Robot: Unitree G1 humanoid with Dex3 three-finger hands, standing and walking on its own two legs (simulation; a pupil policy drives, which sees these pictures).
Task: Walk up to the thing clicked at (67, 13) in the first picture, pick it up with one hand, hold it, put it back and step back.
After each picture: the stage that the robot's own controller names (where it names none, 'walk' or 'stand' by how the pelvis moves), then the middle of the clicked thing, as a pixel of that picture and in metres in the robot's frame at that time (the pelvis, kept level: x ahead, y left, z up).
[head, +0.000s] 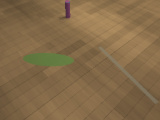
stand; (67, 9) +2.11 +0.13 -0.65
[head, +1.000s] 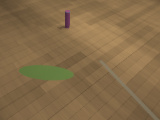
walk; (67, 19) +1.96 +0.08 -0.65
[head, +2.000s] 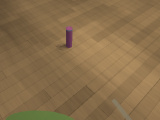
walk; (69, 37) +1.35 +0.07 -0.65
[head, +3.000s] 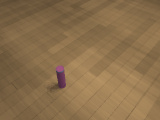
walk; (61, 77) +0.87 +0.14 -0.63
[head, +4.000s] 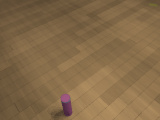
walk; (66, 105) +0.59 +0.15 -0.64
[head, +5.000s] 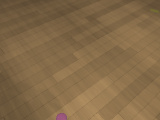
stand; out of the picture +0.43 +0.12 -0.64
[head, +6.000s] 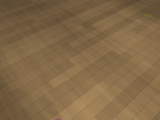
stand; out of the picture +0.43 +0.14 -0.66
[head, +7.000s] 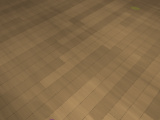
stand; out of the picture +0.41 +0.18 -0.65
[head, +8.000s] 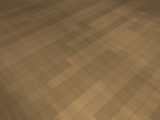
stand; out of the picture +0.42 +0.15 -0.66
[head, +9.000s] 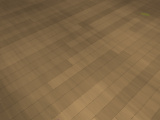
stand; out of the picture +0.42 +0.14 -0.66
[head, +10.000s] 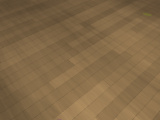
go down; out of the picture +0.42 +0.14 -0.66
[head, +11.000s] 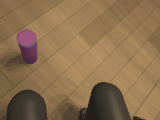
go down; (28, 49) +0.52 +0.15 -0.30
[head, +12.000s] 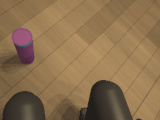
approach; (25, 49) +0.52 +0.15 -0.27
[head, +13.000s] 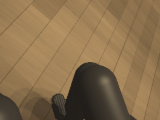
close in; out of the picture +0.51 +0.21 -0.18
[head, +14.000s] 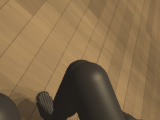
close; out of the picture +0.50 +0.22 -0.18
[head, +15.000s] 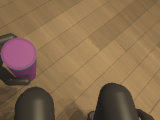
lift; (23, 65) +0.37 +0.18 -0.04
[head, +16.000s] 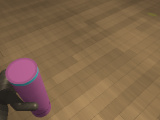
hold; (33, 93) +0.30 +0.14 +0.08
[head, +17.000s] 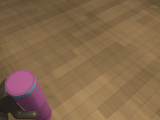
hold; (33, 101) +0.29 +0.15 +0.04
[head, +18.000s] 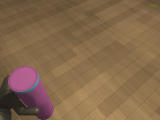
hold; (36, 97) +0.30 +0.14 +0.04
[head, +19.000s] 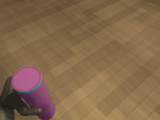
crouch; (38, 98) +0.30 +0.14 +0.03
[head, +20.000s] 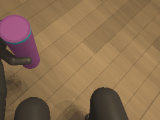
crouch; (24, 48) +0.45 +0.13 -0.04
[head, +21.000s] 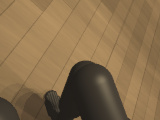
lower; out of the picture +0.46 +0.22 -0.19
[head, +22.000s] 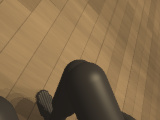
lower; out of the picture +0.46 +0.23 -0.19
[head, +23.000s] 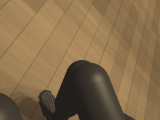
lower; out of the picture +0.46 +0.22 -0.19
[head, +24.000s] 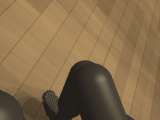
lower; out of the picture +0.45 +0.21 -0.18
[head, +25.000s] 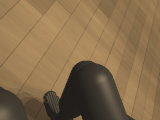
loosen; out of the picture +0.44 +0.19 -0.18
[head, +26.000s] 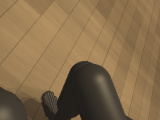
withdraw; out of the picture +0.45 +0.18 -0.19
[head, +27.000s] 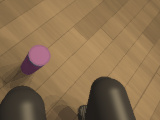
stand; (33, 62) +0.44 +0.13 -0.22
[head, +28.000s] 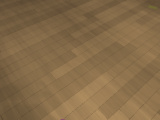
stand; out of the picture +0.38 +0.09 -0.58
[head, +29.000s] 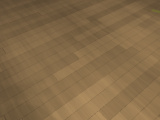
stand; out of the picture +0.38 +0.09 -0.60
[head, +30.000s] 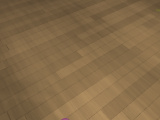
stand; out of the picture +0.39 +0.09 -0.60
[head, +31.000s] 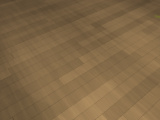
walk; out of the picture +0.40 +0.09 -0.65
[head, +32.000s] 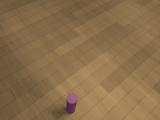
walk; (71, 104) +0.47 +0.02 -0.63
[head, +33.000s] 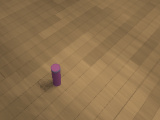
walk; (56, 75) +0.70 +0.15 -0.63
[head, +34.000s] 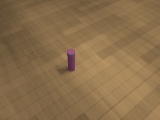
stand; (71, 60) +1.02 +0.10 -0.63
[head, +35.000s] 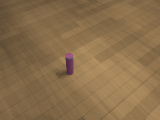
stand; (69, 64) +1.01 +0.10 -0.66
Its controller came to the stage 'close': yes
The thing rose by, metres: 0.68
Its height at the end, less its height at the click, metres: +0.00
